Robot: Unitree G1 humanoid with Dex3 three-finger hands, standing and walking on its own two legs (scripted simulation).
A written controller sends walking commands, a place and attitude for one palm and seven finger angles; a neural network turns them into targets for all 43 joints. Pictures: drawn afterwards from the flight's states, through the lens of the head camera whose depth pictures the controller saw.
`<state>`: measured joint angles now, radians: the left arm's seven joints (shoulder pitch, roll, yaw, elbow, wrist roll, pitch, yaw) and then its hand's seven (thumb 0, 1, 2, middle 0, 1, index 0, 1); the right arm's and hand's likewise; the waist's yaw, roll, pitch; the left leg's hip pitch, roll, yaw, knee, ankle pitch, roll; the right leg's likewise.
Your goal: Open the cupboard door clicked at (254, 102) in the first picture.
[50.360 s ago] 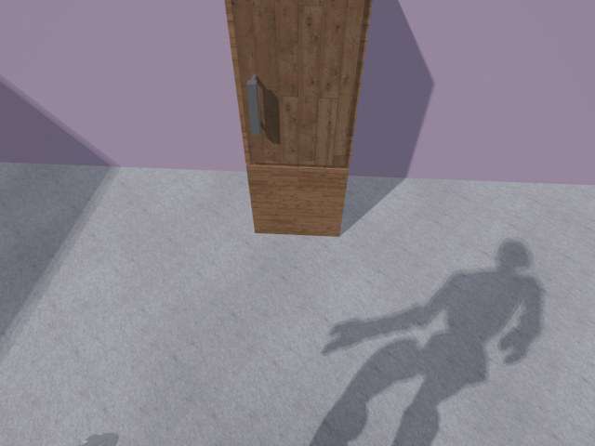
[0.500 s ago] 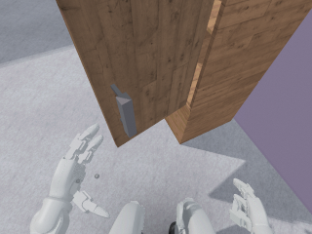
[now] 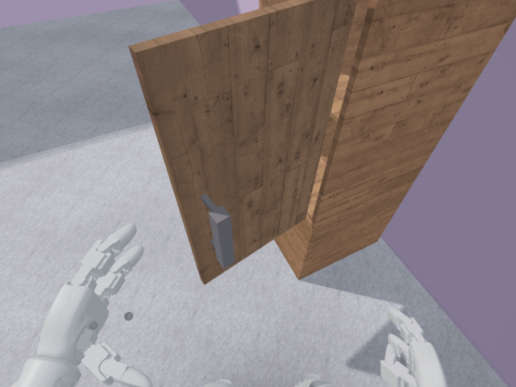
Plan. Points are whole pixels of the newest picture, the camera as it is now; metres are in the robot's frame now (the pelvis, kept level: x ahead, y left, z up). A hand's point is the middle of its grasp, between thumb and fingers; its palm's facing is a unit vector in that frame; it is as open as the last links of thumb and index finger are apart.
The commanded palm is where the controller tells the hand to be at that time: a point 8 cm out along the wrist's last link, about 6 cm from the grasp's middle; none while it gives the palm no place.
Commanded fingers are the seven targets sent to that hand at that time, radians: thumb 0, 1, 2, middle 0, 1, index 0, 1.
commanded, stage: draw the hand back to the body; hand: left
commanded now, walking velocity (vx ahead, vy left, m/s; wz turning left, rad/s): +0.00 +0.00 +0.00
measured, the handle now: (216, 232) +0.39 +0.10 -0.03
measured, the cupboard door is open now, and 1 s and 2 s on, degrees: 100 100 100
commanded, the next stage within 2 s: step back with the hand held close in 1.06 s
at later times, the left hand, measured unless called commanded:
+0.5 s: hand (34, 259) +0.22 +0.25 +0.18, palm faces +0.36 -0.84 -0.41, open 11.3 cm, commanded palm +0.17 +0.29 +0.20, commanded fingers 0.00 0.62 0.78 -0.19 -0.30 -0.19 -0.30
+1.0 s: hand out of the picture +0.21 +0.25 +0.22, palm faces +0.43 -0.80 -0.41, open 7.5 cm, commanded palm +0.16 +0.29 +0.24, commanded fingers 0.00 0.90 0.90 -0.20 -0.30 -0.20 -0.30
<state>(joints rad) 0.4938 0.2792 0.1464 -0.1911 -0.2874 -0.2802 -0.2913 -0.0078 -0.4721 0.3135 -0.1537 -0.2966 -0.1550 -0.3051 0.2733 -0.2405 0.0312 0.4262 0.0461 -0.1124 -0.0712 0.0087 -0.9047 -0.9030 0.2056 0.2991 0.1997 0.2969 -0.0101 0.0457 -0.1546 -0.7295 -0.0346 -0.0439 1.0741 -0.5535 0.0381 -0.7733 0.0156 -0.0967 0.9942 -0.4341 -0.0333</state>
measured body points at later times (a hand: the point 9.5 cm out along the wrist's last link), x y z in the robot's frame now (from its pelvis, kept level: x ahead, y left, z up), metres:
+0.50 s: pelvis +0.04 +0.01 +0.06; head +0.02 -0.02 +0.51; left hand +0.20 +0.29 +0.20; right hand +0.22 -0.20 -0.02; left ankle -0.01 +0.09 -0.67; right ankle +0.03 -0.11 -0.67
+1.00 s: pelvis +0.03 -0.01 +0.07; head +0.00 -0.03 +0.52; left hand +0.19 +0.29 +0.24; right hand +0.21 -0.23 -0.01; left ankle -0.01 +0.09 -0.67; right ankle +0.03 -0.11 -0.67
